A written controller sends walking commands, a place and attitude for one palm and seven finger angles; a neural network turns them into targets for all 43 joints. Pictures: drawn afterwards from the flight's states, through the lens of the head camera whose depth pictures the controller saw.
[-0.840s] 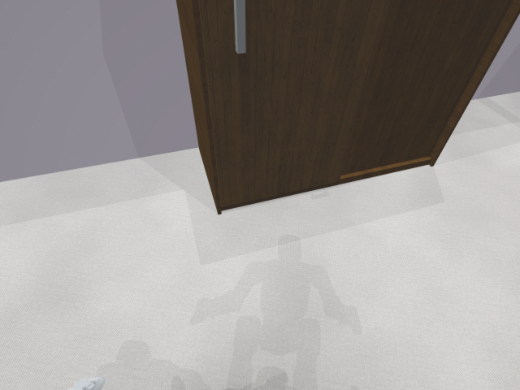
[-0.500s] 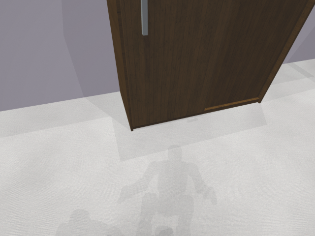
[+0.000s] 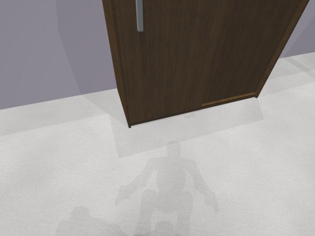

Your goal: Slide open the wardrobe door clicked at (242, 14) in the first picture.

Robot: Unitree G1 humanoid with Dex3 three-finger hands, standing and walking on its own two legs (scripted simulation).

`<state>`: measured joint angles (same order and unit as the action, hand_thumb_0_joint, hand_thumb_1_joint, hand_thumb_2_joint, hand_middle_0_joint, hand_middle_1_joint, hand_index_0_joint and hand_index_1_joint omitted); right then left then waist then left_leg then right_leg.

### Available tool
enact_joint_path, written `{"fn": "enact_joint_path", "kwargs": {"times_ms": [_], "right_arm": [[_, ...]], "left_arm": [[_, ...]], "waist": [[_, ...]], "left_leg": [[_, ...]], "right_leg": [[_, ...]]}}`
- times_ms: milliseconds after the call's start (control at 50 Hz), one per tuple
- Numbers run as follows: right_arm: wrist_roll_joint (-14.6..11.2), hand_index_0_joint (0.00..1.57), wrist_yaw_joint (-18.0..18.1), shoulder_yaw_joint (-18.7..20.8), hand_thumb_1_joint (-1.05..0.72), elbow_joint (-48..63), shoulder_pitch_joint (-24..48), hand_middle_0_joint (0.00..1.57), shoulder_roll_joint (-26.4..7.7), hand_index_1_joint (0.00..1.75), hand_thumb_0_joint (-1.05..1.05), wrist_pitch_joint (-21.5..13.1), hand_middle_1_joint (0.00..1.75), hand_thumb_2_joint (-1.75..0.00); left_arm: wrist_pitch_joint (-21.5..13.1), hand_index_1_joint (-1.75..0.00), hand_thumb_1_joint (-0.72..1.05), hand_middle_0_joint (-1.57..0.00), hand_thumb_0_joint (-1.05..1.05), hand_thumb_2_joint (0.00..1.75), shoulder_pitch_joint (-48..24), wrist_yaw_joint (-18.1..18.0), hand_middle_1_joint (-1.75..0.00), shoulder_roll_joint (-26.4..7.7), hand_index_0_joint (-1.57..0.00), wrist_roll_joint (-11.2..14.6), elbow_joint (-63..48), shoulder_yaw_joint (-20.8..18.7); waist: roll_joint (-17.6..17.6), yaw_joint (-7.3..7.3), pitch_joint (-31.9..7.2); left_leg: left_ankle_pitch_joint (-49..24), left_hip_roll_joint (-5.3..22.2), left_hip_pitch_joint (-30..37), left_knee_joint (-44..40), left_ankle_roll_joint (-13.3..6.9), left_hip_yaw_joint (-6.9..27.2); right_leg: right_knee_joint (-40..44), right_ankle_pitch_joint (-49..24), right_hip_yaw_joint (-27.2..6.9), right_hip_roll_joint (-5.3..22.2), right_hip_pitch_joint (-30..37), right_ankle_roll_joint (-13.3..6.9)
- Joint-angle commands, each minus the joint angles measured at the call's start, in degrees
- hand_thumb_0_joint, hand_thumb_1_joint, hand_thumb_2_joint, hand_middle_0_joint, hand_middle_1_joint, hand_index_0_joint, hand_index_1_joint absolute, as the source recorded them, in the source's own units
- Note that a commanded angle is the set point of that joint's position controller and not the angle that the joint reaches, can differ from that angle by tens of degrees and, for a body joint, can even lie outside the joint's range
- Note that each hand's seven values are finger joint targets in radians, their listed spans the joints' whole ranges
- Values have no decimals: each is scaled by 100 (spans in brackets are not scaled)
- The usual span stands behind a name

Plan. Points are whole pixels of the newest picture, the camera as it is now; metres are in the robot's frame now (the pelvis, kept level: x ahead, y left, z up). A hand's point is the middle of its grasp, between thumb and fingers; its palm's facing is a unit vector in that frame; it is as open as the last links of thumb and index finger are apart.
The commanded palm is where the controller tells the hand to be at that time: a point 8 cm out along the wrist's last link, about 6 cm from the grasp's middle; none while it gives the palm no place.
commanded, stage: look at it before walking up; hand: left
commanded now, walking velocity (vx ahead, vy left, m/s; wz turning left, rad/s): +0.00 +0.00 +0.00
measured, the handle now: (138, 11) +1.09 +0.15 +0.14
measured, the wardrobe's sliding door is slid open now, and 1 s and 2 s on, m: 0.00 0.00 0.00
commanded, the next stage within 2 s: walk to a spot facing it in 0.60 s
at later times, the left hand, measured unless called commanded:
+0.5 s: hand out of the picture +0.09 +0.25 -0.16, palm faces -0.04 -0.94 -0.33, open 7.4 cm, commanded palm none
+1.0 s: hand out of the picture +0.07 +0.21 -0.17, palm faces -0.11 -0.95 -0.28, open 7.4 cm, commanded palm none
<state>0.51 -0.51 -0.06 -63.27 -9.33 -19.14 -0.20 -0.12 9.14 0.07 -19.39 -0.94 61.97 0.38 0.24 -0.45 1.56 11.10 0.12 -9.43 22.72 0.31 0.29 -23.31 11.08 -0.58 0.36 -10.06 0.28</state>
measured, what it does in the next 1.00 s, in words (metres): stands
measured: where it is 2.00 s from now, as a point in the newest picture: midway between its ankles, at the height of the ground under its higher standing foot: (173, 233)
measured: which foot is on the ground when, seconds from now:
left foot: down 0.00-1.00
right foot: down 0.00-1.00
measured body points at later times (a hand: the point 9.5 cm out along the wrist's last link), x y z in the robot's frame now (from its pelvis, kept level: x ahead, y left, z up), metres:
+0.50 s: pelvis +0.01 +0.00 +0.00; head +0.01 +0.01 +0.45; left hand +0.09 +0.30 -0.13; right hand +0.09 -0.29 -0.13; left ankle +0.02 +0.12 -0.74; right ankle +0.02 -0.12 -0.74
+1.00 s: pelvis +0.00 -0.01 -0.01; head +0.02 -0.01 +0.44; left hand +0.08 +0.26 -0.15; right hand +0.06 -0.28 -0.15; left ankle +0.02 +0.12 -0.74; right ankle +0.01 -0.12 -0.74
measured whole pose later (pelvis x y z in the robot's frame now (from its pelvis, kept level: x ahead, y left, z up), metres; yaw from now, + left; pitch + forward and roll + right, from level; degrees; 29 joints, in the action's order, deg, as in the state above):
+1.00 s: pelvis +0.00 -0.01 -0.01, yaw -7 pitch -1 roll +2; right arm 0.7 0.5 0.9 -57.4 -8.4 -14.3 1.3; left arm 3.3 12.3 0.6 -16.0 -1.4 57.5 -1.3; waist 1.4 1.0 3.5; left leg 16.4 2.1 -11.7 29.7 0.8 -6.2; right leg -36.3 18.1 -4.7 -1.2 -17.4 0.1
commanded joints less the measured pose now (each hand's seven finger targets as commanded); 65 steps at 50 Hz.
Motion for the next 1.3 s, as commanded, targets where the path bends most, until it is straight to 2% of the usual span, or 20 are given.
{"fn": "enact_joint_path", "kwargs": {"times_ms": [0, 260, 700, 720, 760, 840, 900, 940, 980, 1000, 1020, 1040, 1060, 1080, 1100, 1120, 1140, 1160, 1220, 1280], "right_arm": [[4, 20, 98, 229, -90, 359, 346, 20, -1185, 30, 0, -162, 30, -90], [-4, 20, 106, 230, -90, 369, 443, 20, -1193, 30, 0, -178, 30, -90], [-8, 20, 133, 213, -90, 361, 520, 20, -1247, 30, 0, -191, 30, -90], [-1, 20, 150, 227, -90, 366, 472, 20, -1210, 30, 0, -188, 30, -90], [7, 20, 172, 165, -90, 365, 202, 20, -694, 30, 0, -103, 30, -90], [11, 20, 220, 267, -90, 602, -18, 20, -633, 30, 0, 42, 30, -90], [25, 20, 235, 366, -90, 831, 30, 20, -713, 30, 0, 76, 30, -90], [36, 20, 205, 427, -90, 929, 61, 20, -851, 30, 0, 63, 30, -90], [53, 20, 168, 478, -90, 1068, 235, 20, -904, 30, 0, 28, 30, -90], [62, 20, 161, 492, -90, 1122, 322, 20, -863, 30, 0, 10, 30, -90], [80, 20, 149, 503, -90, 1155, 446, 20, -836, 30, 0, 9, 30, -90], [84, 20, 130, 500, -90, 1174, 542, 20, -800, 30, 0, 31, 30, -90], [71, 20, 99, 457, -90, 1209, 561, 20, -536, 30, 0, 74, 30, -90], [26, 20, 60, 340, -90, 1461, 510, 20, 57, 30, 0, 68, 30, -90], [91, 20, 37, 350, -90, 1721, 982, 20, -163, 30, 0, -15, 30, -90], [72, 20, -1, 403, -90, 1686, 863, 20, -224, 30, 0, -59, 30, -90], [78, 20, -13, 430, -90, 1560, 797, 20, -166, 30, 0, -98, 30, -90], [89, 20, -27, 430, -90, 1486, 656, 20, -165, 30, 0, -124, 30, -90], [100, 20, -44, 438, -90, 1341, 349, 20, 70, 30, 0, -105, 30, -90], [94, 20, -44, 440, -90, 1384, 321, 20, 198, 30, 0, -100, 30, -90]], "left_arm": [[-125, -30, 90, -20, 0, 90, -299, -70, -30, -1191, -20, 27, -399, -225], [-150, -30, 90, -20, 0, 90, -317, -77, -30, -1189, -20, 24, -398, -221], [-135, -30, 90, -20, 0, 90, -336, -66, -30, -1217, -20, 23, -370, -228], [-108, -30, 90, -20, 0, 90, -333, -62, -30, -1167, -20, 25, -399, -241], [20, -30, 90, -20, 0, 90, -91, -88, -30, -721, -20, 27, -402, -189], [182, -30, 90, -20, 0, 90, 110, -70, -30, -615, -20, -5, -622, -248], [245, -30, 90, -20, 0, 90, 162, -19, -30, -535, -20, -17, -847, -316], [262, -30, 90, -20, 0, 90, 410, 50, -30, -364, -20, -30, -910, -346], [300, -30, 90, -20, 0, 90, 452, 127, -30, -260, -20, -42, -1042, -421], [284, -30, 90, -20, 0, 90, 480, 163, -30, -247, -20, -50, -1097, -450], [246, -30, 90, -20, 0, 90, 693, 194, -30, -166, -20, -53, -1076, -477], [197, -30, 90, -20, 0, 90, 1133, 208, -30, -140, -20, -70, -937, -496], [113, -30, 90, -20, 0, 90, 1720, 172, -30, -243, -20, -91, -775, -535], [-9, -30, 90, -20, 0, 90, 2078, 47, -30, -887, -20, -159, -726, -650], [-50, -30, 90, -20, 0, 90, 2264, -66, -30, -922, -20, -39, -773, -628], [-97, -30, 90, -20, 0, 90, 1866, -86, -30, -778, -20, -38, -868, -629], [-151, -30, 90, -20, 0, 90, 1672, -86, -30, -588, -20, -17, -894, -610], [-209, -30, 90, -20, 0, 90, 1481, -63, -30, -428, -20, -22, -933, -546], [-336, -30, 90, -20, 0, 90, 1613, -21, -30, -171, -20, 1, -856, -496], [-389, -30, 90, -20, 0, 90, 1915, -36, -30, -59, -20, -7, -732, -499]], "waist": [[6, 45, -143], [-49, 41, -316], [-29, 47, -371], [-56, 34, -389], [-49, 17, -358], [-19, -3, -192], [-335, 6, -91], [-850, 82, -263], [-1267, 124, -98], [-1167, 178, 10], [-1049, 331, 22], [-639, 576, -5], [355, 820, 104], [2537, 843, 352], [1834, 913, 660], [1176, 589, 695], [822, 493, 613], [462, 335, 544], [307, 181, 283], [496, 203, 120]], "left_leg": [[-54, 599, -139, -491, -185, 595], [-553, 649, 99, -450, -184, 551], [-825, 695, 323, -527, -171, 496], [-917, 715, 392, -431, -163, 431], [-1022, 743, 400, -174, -99, 226], [-589, 884, 271, 61, -117, 89], [-127, 1156, 62, -40, -263, 253], [892, 1674, -94, -459, -584, 634], [1840, 2138, -425, -956, -915, 868], [1968, 2157, -590, -875, -899, 759], [2029, 2054, -831, -537, -761, 469], [2281, 1778, -1229, 184, -535, 126], [2541, 1167, -1920, 1641, -174, -442], [2955, 159, -3563, 3859, 267, -993], [2359, 231, -3738, 4362, 164, -146], [1610, 493, -3619, 4399, 101, 101], [1272, 584, -3429, 4473, 119, 33], [940, 643, -3233, 4428, 166, 86], [221, 595, -2989, 4195, 296, -46], [-68, 565, -3156, 4070, 376, -92]], "right_leg": [[552, 198, -635, 636, -57, -207], [481, -484, -564, 657, 92, -202], [506, -829, -548, 641, 204, -194], [419, -997, -580, 618, 131, -195], [157, -1304, -620, 600, -67, -148], [-297, -1218, -740, 439, -604, -132], [-855, -793, -651, 183, -979, -88], [-1750, 771, -253, -120, -959, -27], [-2684, 1745, 62, 18, -1083, 47], [-2555, 1802, 11, 164, -991, 22], [-2127, 1675, 43, 207, -580, -21], [-1537, 1392, 214, 66, 24, -58], [-391, 1566, -275, 168, 626, -188], [1199, 2586, -3268, 1679, 907, -761], [1788, 2303, -4236, 2076, 390, -1088], [1720, 2351, -3694, 1908, 375, -1238], [1525, 2054, -3560, 1722, 243, -1180], [1351, 1686, -3145, 1543, 118, -1184], [1170, 130, -2141, 1112, 293, -1035], [1062, -650, -1855, 930, 653, -966]]}}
